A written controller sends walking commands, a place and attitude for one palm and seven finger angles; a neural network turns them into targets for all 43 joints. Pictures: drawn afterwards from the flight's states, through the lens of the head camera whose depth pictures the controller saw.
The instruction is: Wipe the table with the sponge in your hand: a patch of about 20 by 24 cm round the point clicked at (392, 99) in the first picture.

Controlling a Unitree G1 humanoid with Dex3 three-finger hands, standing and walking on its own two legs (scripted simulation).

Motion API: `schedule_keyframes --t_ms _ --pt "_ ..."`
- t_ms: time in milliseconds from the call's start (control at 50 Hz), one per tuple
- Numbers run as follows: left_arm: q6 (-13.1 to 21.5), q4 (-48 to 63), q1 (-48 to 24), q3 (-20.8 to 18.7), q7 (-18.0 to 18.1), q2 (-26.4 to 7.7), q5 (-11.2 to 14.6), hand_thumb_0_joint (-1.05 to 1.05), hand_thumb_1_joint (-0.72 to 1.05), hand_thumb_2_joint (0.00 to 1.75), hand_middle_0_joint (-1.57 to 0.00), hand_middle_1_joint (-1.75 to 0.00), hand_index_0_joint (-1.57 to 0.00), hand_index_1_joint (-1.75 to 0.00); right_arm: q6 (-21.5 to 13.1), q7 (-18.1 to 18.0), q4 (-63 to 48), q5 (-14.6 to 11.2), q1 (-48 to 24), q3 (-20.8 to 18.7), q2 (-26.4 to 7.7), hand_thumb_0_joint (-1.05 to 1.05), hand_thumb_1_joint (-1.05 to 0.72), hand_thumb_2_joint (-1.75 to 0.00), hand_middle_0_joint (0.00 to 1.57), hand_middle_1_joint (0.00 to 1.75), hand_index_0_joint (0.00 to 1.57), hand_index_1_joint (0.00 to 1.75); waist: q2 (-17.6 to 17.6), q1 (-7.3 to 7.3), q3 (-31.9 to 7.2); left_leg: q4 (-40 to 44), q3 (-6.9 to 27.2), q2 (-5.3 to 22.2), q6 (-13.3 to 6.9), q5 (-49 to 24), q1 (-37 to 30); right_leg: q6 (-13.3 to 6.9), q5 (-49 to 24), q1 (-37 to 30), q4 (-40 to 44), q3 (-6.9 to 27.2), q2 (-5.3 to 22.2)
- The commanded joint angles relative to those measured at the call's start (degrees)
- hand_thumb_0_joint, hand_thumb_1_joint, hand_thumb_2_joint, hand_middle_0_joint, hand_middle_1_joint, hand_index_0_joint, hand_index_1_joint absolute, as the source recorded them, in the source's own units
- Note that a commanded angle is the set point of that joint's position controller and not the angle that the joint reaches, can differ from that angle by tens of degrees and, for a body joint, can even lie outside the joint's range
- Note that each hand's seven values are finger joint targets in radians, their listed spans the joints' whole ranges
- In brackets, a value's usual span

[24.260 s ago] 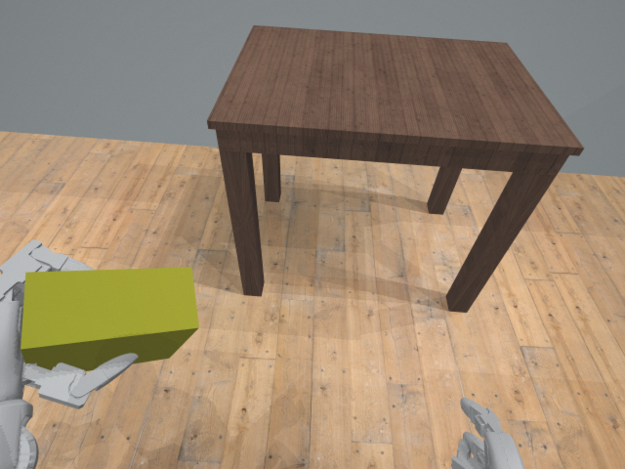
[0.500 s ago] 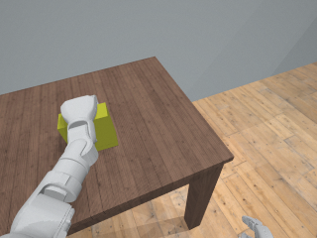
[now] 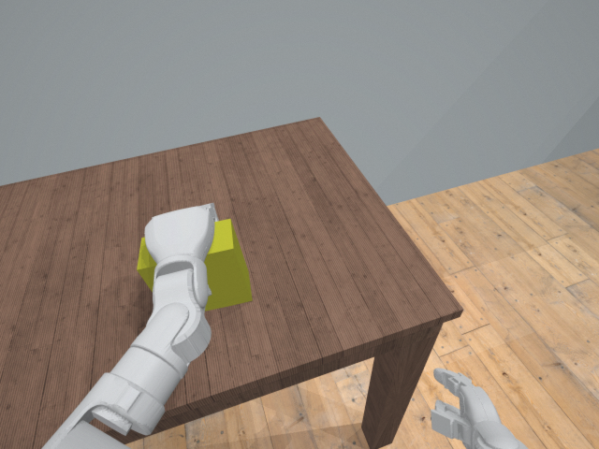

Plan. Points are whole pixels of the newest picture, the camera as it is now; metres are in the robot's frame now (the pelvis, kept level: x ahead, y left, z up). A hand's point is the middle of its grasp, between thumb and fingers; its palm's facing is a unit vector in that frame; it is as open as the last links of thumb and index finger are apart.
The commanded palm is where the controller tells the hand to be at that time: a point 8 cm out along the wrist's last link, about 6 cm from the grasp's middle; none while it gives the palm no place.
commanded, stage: wipe back along the third lane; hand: left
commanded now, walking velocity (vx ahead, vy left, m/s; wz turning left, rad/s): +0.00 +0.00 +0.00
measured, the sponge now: (204, 279) +0.35 +0.20 +0.03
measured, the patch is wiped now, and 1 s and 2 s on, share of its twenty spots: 1.00 1.00 1.00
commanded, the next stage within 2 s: slide back across to the middle lane in 0.62 s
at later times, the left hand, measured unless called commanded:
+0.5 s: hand (205, 283) +0.30 +0.17 +0.08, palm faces +0.07 -0.06 -1.00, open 10.3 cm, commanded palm +0.25 +0.16 +0.12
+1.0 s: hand (201, 297) +0.28 +0.17 +0.09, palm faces +0.09 -0.15 -0.98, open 10.3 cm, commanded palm +0.23 +0.18 +0.14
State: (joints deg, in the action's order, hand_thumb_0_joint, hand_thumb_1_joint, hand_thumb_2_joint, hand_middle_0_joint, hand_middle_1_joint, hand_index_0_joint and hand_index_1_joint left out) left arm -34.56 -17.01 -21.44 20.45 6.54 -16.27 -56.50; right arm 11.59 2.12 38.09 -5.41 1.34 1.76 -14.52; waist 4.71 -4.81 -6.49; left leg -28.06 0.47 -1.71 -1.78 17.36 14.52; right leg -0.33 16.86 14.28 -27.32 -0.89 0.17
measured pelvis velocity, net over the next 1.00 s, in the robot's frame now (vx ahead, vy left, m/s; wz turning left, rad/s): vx -0.02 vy -0.03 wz -0.04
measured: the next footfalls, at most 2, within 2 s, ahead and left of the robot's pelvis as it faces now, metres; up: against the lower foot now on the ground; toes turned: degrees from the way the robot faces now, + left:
none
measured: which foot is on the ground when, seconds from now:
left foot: down 0.00-1.00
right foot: down 0.00-1.00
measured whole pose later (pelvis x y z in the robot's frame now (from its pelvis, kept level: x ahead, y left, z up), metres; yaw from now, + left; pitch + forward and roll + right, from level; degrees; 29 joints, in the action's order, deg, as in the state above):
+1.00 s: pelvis -0.02 -0.03 +0.00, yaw -2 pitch -1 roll +1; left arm -34.2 0.8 -5.1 15.9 4.1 -18.4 -53.6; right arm 9.1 1.5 37.5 -5.1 -0.4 2.0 -14.9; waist 5.6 -4.8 -4.2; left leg -26.1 -1.0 0.7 0.5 15.9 9.1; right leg -3.0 16.4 11.2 -28.7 0.6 -2.3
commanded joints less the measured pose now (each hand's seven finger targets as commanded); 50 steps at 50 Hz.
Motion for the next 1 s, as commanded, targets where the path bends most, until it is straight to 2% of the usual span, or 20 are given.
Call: schedule_keyframes --t_ms 0,120,160,380,420,460,500,520,560,620,660,700,720,780,820,840,900,920,940,980 --pt "-1.3 5.4 -9.2 -3.0 -1.3 -1.8 2.7 0.00 0.10 1.30 -1.20 -1.60 -1.20 -1.60 -2.6 -0.3 -8.9 0.0 -11.1 -2.0 -6.6 0.00 -0.90 -0.90 0.20 0.30 0.20 0.30 -8.8 0.95 -10.1 1.7 0.2 0.9 -0.2 -23.5 -4.8 -3.8 -25.2 -6.3 0.4 -1.1 -1.4" --pt "-1.8 8.2 -6.3 -4.5 -1.6 -3.2 2.7 0.00 0.10 1.30 -1.20 -1.60 -1.20 -1.60 -2.8 -0.2 -9.7 0.0 -12.2 -1.9 -6.6 0.00 -0.90 -0.90 0.20 0.30 0.20 0.30 -9.5 0.41 -8.9 2.7 0.4 0.9 -0.4 -20.1 -3.7 -3.8 -21.4 -6.7 1.0 -0.1 -1.7" --pt "-2.0 8.5 -6.4 -1.0 -1.9 -0.2 2.6 0.00 0.10 1.30 -1.20 -1.60 -1.20 -1.60 -3.1 -0.1 -9.8 -0.3 -12.1 -1.8 -6.3 0.00 -0.90 -0.90 0.20 0.30 0.20 0.30 -9.0 1.08 -7.4 2.8 0.2 0.8 -0.6 -18.3 -3.8 -3.6 -19.1 -5.3 1.3 -0.6 -1.6" --pt "-1.5 9.7 -2.3 -0.7 -1.3 0.7 3.1 0.00 0.10 1.30 -1.20 -1.60 -1.20 -1.60 -3.7 0.4 -10.1 -0.4 -13.5 -2.1 -6.1 0.00 -0.90 -0.90 0.20 0.30 0.20 0.30 -9.3 0.33 -5.3 3.6 -0.3 0.4 -0.8 -13.4 -3.2 -3.5 -13.7 -4.8 2.5 0.3 -1.8" --pt "-1.5 11.1 -2.9 -2.4 -1.4 -0.8 3.4 0.00 0.10 1.30 -1.20 -1.60 -1.20 -1.60 -3.8 0.3 -10.2 -0.3 -14.1 -2.2 -6.1 0.00 -0.90 -0.90 0.20 0.30 0.20 0.30 -9.7 0.13 -5.6 3.8 -0.2 0.3 -1.0 -12.9 -3.1 -3.5 -13.3 -5.2 3.1 1.2 -2.0" --pt "-1.5 10.9 -1.9 0.4 -1.4 1.8 3.1 0.00 0.10 1.30 -1.20 -1.60 -1.20 -1.60 -3.9 0.4 -10.0 -0.4 -13.9 -2.2 -5.9 0.00 -0.90 -0.90 0.20 0.30 0.20 0.30 -9.3 0.55 -5.5 3.3 -0.8 0.1 -1.0 -13.2 -3.5 -3.3 -14.2 -5.2 2.7 0.8 -1.7" --pt "-1.3 11.9 1.2 0.0 -1.4 1.4 3.2 0.00 0.10 1.30 -1.20 -1.60 -1.20 -1.60 -4.0 0.7 -10.3 -0.3 -14.2 -2.2 -5.9 0.00 -0.90 -0.90 0.20 0.30 0.20 0.30 -9.8 0.02 -5.9 3.0 -0.8 -0.1 -1.0 -14.2 -3.6 -3.4 -16.0 -6.1 2.6 1.3 -1.7" --pt "-1.3 13.0 2.9 -2.7 -1.4 -0.6 3.5 0.00 0.10 1.30 -1.20 -1.60 -1.20 -1.60 -4.0 0.9 -10.6 -0.2 -14.7 -2.3 -6.0 0.00 -0.90 -0.90 0.20 0.30 0.20 0.30 -10.5 -0.62 -6.3 3.2 -0.4 0.0 -1.0 -14.2 -3.2 -3.5 -16.0 -6.9 2.8 2.1 -2.0" --pt "-1.2 14.2 3.8 0.3 -1.6 1.9 3.6 0.00 0.10 1.30 -1.20 -1.60 -1.20 -1.60 -3.9 1.1 -10.8 -0.3 -14.7 -2.2 -5.7 0.00 -0.90 -0.90 0.20 0.30 0.20 0.30 -10.5 0.00 -5.2 2.9 -0.9 0.0 -1.0 -14.4 -3.4 -3.1 -16.6 -6.6 2.4 1.4 -1.7" --pt "-1.6 16.4 6.2 -2.2 -1.7 -0.5 3.4 0.00 0.10 1.30 -1.20 -1.60 -1.20 -1.60 -4.0 1.3 -10.9 -0.2 -15.6 -2.2 -5.7 0.00 -0.90 -0.90 0.20 0.30 0.20 0.30 -10.9 -0.70 -4.9 2.9 -0.6 -0.1 -1.1 -14.7 -3.3 -3.3 -17.3 -7.2 3.0 2.9 -2.1" --pt "-2.0 16.6 5.0 0.4 -1.8 1.2 3.1 0.00 0.10 1.30 -1.20 -1.60 -1.20 -1.60 -4.0 1.2 -10.6 -0.4 -15.4 -2.0 -5.5 0.00 -0.90 -0.90 0.20 0.30 0.20 0.30 -10.5 0.21 -3.7 2.8 -1.1 -0.1 -1.1 -14.3 -3.5 -3.1 -17.1 -6.3 2.6 2.2 -1.8" --pt "-2.1 16.8 5.4 -0.3 -1.9 0.2 2.8 0.00 0.10 1.30 -1.20 -1.60 -1.20 -1.60 -4.1 1.1 -10.4 -0.4 -15.6 -1.9 -5.6 0.00 -0.90 -0.90 0.20 0.30 0.20 0.30 -10.3 0.02 -3.3 2.9 -1.1 -0.2 -1.1 -14.0 -3.6 -3.0 -16.5 -6.1 2.9 2.7 -1.8" --pt "-2.0 18.0 4.7 -3.9 -1.7 -3.2 2.6 0.00 0.10 1.30 -1.20 -1.60 -1.20 -1.60 -4.2 0.9 -10.3 -0.2 -15.9 -2.0 -5.8 0.00 -0.90 -0.90 0.20 0.30 0.20 0.30 -10.4 -0.54 -4.3 3.1 -0.6 -0.2 -1.2 -13.9 -3.7 -3.3 -16.1 -6.7 3.3 4.0 -2.2" --pt "-1.9 18.8 4.1 -4.6 -1.6 -4.4 2.3 0.00 0.10 1.30 -1.20 -1.60 -1.20 -1.60 -4.6 0.3 -10.2 -0.1 -15.6 -1.8 -5.5 0.00 -0.90 -0.90 0.20 0.30 0.20 0.30 -9.7 -0.62 -5.2 3.0 -1.1 -0.5 -1.2 -14.8 -4.0 -3.1 -17.7 -8.0 2.6 3.7 -1.8" --pt "-1.6 20.4 5.5 -9.0 -1.5 -9.1 2.1 0.00 0.10 1.30 -1.20 -1.60 -1.20 -1.60 -4.7 -0.1 -10.3 0.2 -16.1 -1.7 -5.8 0.00 -0.90 -0.90 0.20 0.30 0.20 0.30 -8.5 -1.40 -5.4 3.1 -0.6 -0.5 -1.1 -15.5 -4.4 -3.4 -17.8 -8.7 3.1 5.2 -2.1" --pt "-1.4 21.0 5.0 -6.0 -1.7 -5.9 2.1 0.00 0.10 1.30 -1.20 -1.60 -1.20 -1.60 -4.9 -0.2 -10.5 0.1 -15.8 -1.5 -5.3 0.00 -0.90 -0.90 0.20 0.30 0.20 0.30 -8.1 -0.71 -5.5 3.0 -1.2 -0.5 -1.2 -16.0 -4.7 -3.1 -18.8 -8.8 2.5 3.9 -1.7" --pt "-0.7 22.3 6.8 -9.5 -2.0 -10.0 2.0 0.00 0.10 1.30 -1.20 -1.60 -1.20 -1.60 -5.4 -0.8 -10.5 0.3 -15.1 -1.5 -5.6 0.00 -0.90 -0.90 0.20 0.30 0.20 0.30 -8.6 -1.23 -5.7 3.1 -1.0 -0.6 -1.2 -16.6 -4.8 -3.1 -20.0 -9.7 2.9 5.1 -1.8" --pt "-0.3 24.4 7.6 -13.0 -1.9 -13.6 1.6 0.00 0.10 1.30 -1.20 -1.60 -1.20 -1.60 -5.3 -0.9 -10.7 0.6 -15.5 -1.6 -5.9 0.00 -0.90 -0.90 0.20 0.30 0.20 0.30 -7.4 -1.89 -6.6 3.1 -0.5 -0.7 -1.1 -17.3 -5.1 -3.6 -20.4 -10.4 2.9 6.6 -2.1" --pt "0.0 25.8 8.9 -10.3 -2.0 -10.4 1.9 0.00 0.10 1.30 -1.20 -1.60 -1.20 -1.60 -5.6 -0.9 -11.2 0.5 -15.5 -1.5 -5.3 0.00 -0.90 -0.90 0.20 0.30 0.20 0.30 -6.3 -1.66 -7.1 3.0 -1.1 -0.7 -1.2 -18.2 -5.3 -3.3 -22.0 -11.2 2.2 5.2 -1.6" --pt "0.5 27.2 11.0 -11.4 -2.2 -11.5 2.3 0.00 0.10 1.30 -1.20 -1.60 -1.20 -1.60 -5.9 -1.0 -11.3 0.5 -14.8 -1.5 -5.5 0.00 -0.90 -0.90 0.20 0.30 0.20 0.30 -6.3 -1.65 -6.1 3.0 -0.9 -0.6 -1.1 -18.7 -5.4 -3.4 -23.0 -10.8 2.4 5.8 -1.8"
